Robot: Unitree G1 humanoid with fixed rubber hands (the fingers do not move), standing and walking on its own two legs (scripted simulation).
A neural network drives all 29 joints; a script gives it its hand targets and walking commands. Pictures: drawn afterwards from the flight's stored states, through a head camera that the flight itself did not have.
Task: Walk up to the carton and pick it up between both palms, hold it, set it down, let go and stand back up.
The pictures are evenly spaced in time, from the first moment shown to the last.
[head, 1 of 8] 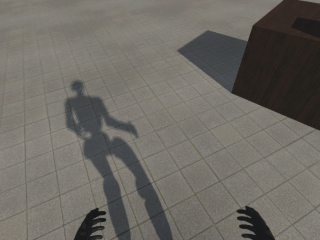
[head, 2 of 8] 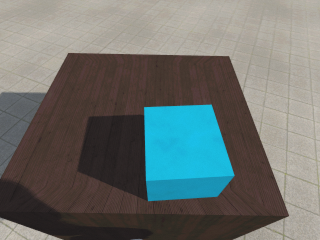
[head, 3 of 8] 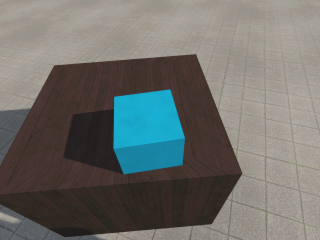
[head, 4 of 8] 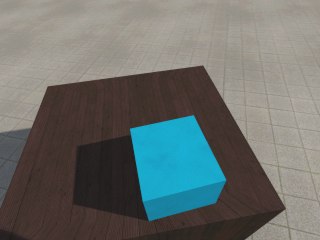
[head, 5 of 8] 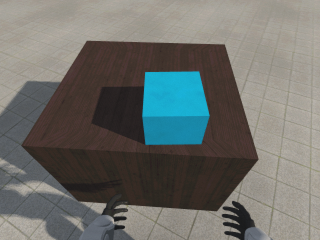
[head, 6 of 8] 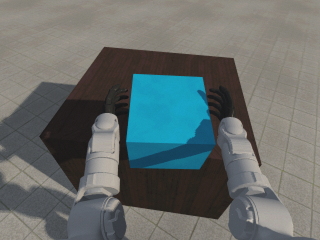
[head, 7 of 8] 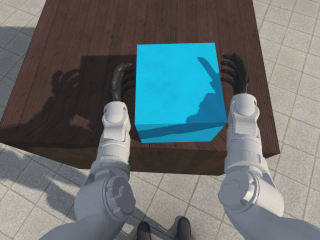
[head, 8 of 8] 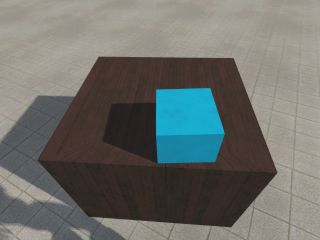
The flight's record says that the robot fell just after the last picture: no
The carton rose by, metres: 0.18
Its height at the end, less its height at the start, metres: +0.00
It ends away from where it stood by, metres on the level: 0.02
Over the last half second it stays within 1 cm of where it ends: yes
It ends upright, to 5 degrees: yes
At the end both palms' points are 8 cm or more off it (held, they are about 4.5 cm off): yes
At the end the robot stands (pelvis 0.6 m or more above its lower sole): yes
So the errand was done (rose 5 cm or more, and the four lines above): yes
